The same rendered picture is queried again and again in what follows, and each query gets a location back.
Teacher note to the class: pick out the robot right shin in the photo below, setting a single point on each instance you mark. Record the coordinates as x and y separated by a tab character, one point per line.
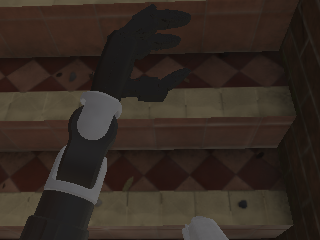
198	217

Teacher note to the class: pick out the left robot hand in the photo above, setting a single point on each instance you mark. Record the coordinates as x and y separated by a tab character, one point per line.
133	42

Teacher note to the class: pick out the left robot forearm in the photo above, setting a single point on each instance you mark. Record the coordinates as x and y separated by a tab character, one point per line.
77	176

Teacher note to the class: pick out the right robot thigh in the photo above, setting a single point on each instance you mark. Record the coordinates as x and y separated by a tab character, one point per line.
203	229

